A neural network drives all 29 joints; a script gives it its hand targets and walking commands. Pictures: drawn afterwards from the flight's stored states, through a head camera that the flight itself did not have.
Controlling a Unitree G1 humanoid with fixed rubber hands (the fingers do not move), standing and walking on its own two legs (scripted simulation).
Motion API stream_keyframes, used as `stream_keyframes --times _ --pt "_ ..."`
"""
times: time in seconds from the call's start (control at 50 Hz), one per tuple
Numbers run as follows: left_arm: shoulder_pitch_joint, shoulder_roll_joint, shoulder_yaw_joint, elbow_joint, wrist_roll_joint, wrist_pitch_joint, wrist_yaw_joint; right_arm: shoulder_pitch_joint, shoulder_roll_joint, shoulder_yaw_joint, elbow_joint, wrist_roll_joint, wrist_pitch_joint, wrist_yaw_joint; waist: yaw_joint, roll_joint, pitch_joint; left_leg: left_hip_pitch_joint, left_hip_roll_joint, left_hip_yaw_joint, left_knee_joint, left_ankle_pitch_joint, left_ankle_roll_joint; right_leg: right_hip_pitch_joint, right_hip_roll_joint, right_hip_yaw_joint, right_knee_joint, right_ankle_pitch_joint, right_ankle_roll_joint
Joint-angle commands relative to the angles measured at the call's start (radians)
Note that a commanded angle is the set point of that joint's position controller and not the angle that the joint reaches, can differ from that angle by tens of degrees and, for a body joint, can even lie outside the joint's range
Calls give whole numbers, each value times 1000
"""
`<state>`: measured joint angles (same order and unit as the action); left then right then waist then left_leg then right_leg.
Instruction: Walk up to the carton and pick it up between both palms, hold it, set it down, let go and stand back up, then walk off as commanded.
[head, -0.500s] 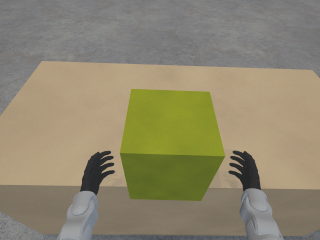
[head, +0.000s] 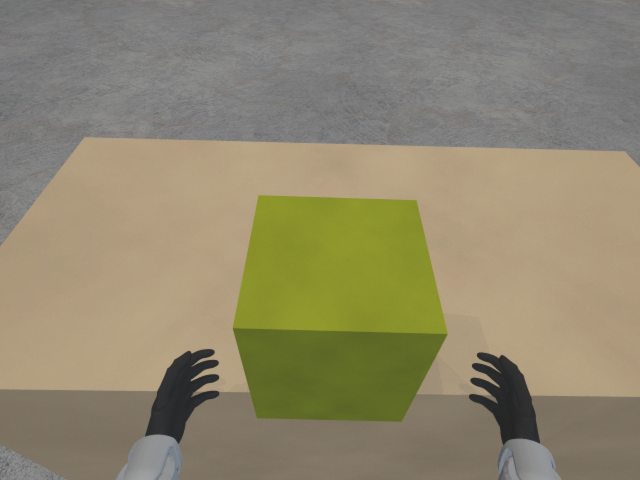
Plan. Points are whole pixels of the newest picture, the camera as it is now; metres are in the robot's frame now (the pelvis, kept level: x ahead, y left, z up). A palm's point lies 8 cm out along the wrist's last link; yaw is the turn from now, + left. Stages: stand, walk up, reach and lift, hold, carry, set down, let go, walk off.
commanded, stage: set down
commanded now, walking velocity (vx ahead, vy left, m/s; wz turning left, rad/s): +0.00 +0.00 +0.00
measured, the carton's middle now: (333, 313) +0.34 +0.00 +0.02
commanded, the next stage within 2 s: let go in 1.40 s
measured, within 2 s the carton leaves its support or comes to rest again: neither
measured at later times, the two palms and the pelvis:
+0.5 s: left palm (171, 439) +0.20 +0.21 -0.05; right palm (511, 431) +0.19 -0.21 -0.02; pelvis +0.00 +0.00 +0.00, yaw +0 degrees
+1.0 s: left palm (173, 437) +0.20 +0.20 -0.04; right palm (505, 458) +0.17 -0.21 -0.05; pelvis +0.00 -0.01 +0.00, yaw +0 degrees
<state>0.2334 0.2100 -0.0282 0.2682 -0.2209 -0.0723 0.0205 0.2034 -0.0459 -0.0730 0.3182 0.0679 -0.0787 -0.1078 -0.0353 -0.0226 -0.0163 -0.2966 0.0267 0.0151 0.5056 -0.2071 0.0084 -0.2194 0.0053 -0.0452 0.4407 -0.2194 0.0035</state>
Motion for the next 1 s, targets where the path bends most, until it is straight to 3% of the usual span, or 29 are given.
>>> stream_keyframes --times 0.0,0.38,0.68,0.98 --pt "-161 243 34 -210 19 -52 1 -53 -93 81 -279 89 -68 32 120 57 -67 205 -27 19 -166 55 -23 47 -7 98 -118 -30 -45" --pt "-172 178 18 -133 82 3 31 -78 -144 37 -99 30 -48 73 107 84 -32 197 -7 18 -191 0 -33 51 7 70 -109 -84 -55" --pt "-150 162 41 -45 116 75 18 -72 -174 43 -9 -8 -52 79 96 59 -15 228 -17 42 -176 48 -31 26 6 62 -122 -48 -44" --pt "-191 127 36 110 172 209 1 -141 -203 20 95 -69 -10 91 87 47 87 167 -11 56 -198 -128 -21 -11 6 47 -117 -160 -45"
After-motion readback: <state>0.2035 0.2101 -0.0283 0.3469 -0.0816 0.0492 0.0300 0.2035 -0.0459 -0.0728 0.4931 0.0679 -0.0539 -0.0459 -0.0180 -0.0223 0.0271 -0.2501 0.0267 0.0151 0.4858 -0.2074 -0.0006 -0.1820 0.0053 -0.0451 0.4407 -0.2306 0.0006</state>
